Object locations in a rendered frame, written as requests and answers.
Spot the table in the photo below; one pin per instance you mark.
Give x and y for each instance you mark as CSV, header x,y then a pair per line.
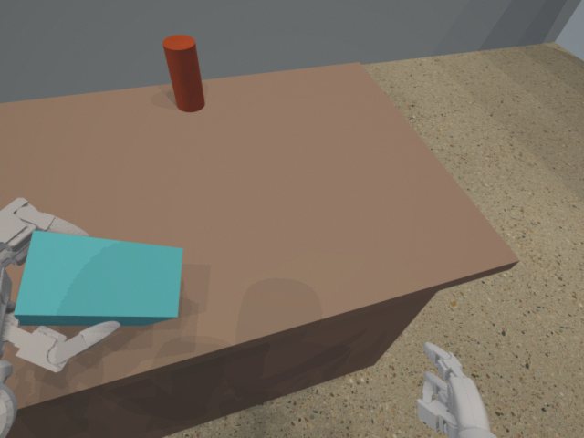
x,y
315,224

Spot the robot left hand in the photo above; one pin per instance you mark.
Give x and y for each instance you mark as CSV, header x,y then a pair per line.
x,y
44,347

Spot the sponge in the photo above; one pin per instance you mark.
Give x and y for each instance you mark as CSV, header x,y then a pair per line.
x,y
72,280

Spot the robot right hand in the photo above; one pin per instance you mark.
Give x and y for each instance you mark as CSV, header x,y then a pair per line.
x,y
459,404

